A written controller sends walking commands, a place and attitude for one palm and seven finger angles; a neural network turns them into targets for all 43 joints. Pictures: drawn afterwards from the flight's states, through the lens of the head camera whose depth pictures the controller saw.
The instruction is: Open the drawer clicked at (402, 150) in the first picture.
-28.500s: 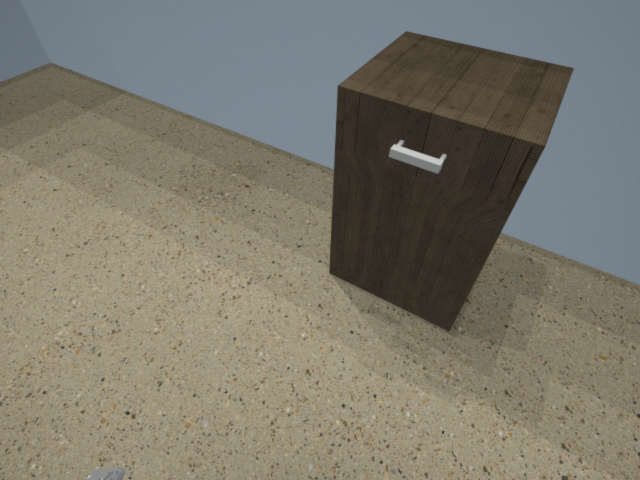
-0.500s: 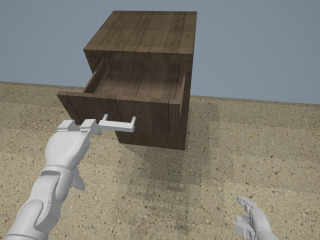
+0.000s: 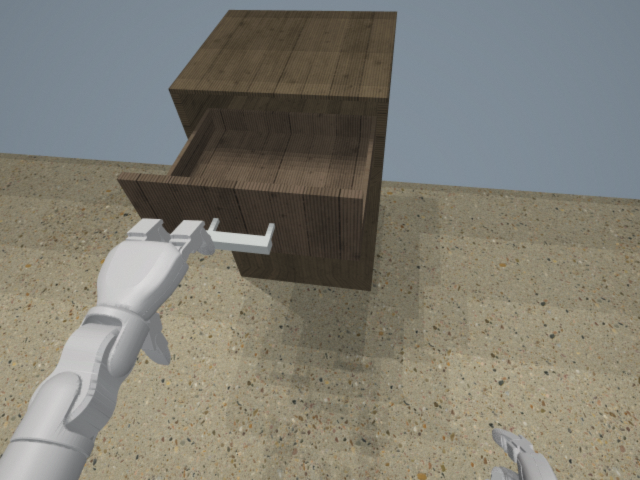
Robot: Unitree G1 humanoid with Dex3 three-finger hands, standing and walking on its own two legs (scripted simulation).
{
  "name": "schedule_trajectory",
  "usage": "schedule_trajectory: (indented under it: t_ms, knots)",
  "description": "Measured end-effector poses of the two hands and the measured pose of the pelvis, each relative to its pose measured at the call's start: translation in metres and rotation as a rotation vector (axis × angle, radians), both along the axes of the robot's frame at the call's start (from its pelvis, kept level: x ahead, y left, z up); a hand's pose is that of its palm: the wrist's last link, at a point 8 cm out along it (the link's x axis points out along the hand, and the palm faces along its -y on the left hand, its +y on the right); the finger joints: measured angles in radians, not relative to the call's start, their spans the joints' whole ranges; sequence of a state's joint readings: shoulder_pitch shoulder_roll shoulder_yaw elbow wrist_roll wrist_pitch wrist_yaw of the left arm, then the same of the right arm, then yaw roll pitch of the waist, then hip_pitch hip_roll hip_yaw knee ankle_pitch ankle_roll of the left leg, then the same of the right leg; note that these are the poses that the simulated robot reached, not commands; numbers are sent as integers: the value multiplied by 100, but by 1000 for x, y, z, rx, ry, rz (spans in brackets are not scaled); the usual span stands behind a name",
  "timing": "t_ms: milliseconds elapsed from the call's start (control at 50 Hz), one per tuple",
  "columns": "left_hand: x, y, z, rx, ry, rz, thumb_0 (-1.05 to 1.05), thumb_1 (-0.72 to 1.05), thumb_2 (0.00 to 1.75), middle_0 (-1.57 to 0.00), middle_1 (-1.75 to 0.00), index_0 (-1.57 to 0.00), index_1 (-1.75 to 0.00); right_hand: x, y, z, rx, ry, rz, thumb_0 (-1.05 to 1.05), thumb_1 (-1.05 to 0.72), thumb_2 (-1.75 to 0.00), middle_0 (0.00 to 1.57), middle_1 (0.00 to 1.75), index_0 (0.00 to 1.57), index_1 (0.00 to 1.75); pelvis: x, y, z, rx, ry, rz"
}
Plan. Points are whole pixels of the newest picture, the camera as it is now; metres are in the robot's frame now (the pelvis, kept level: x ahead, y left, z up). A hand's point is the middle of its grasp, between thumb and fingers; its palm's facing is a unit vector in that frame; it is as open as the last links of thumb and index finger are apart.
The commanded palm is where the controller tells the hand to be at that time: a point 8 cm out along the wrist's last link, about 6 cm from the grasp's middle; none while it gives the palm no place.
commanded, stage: raise the hand with hooked fingers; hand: left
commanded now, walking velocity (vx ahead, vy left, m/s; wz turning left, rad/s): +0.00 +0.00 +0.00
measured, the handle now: (239, 233) +0.52 +0.24 -0.08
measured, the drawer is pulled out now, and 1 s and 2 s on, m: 0.30 0.30 0.29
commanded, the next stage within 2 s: move the hooked fingers above the handle in 0.04 s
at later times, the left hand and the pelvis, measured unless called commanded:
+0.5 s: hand (189, 273) +0.34 +0.23 +0.05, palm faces -0.02 -0.05 -1.00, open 13.8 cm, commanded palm +0.32 +0.23 +0.11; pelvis +0.00 -0.01 +0.00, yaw +0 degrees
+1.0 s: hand (212, 254) +0.40 +0.22 +0.02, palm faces -0.05 -0.03 -1.00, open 13.8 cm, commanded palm +0.38 +0.23 +0.07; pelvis +0.00 -0.01 -0.02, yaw +0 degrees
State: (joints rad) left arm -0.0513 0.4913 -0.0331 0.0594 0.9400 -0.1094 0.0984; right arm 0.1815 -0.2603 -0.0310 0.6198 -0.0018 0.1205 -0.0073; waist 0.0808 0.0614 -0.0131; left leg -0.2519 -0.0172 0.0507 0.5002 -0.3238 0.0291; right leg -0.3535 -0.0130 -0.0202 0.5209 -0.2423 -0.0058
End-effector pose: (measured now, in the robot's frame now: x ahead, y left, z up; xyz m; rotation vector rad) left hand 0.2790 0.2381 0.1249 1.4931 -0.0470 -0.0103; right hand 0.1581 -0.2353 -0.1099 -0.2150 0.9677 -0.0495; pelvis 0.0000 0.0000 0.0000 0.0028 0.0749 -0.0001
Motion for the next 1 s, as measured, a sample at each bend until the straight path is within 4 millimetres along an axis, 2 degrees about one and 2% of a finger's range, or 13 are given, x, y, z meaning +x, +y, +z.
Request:
schedule_trajectory:
  t_ms: [220, 380, 540, 720, 860, 1000]
  knots:
    - [2, -4, -3, 1, 12, 43, 0, -49, 30, -32, -120, -32, -120, 8, 1, 2, 19, -46, 1, 1, -90, -90, 20, 30, 20, 30, -4, -7, 0, 5, -5, 2]
    - [23, -10, -15, 20, 47, 20, 0, -49, 30, -32, -120, -32, -120, 10, -2, 2, 8, -55, 2, 1, -90, -90, 20, 30, 20, 30, -7, -12, -2, 7, 13, 9]
    - [47, -9, -19, 25, 43, 20, 0, -49, 30, -32, -120, -32, -120, -11, -17, -7, -14, 7, -48, 1, -90, -90, 20, 30, 20, 30, -3, -13, -5, 7, 49, 1]
    - [64, -8, -37, 30, 63, 13, 0, -49, 30, -32, -120, -32, -120, -42, -33, -17, -46, 102, -112, 1, -90, -90, 20, 30, 20, 30, -1, -12, -9, 6, 84, -5]
    - [81, -5, -46, 39, 61, 19, 0, -49, 30, -32, -120, -32, -120, -60, -35, -23, -57, 154, -139, 1, -90, -90, 20, 30, 20, 30, -1, -9, -12, 3, 110, 1]
    - [103, -12, -53, 46, 69, 1, 0, -49, 30, -32, -120, -32, -120, -73, -31, -28, -51, 187, -162, 1, -90, -90, 20, 30, 20, 30, -1, -5, -15, 1, 138, 0]
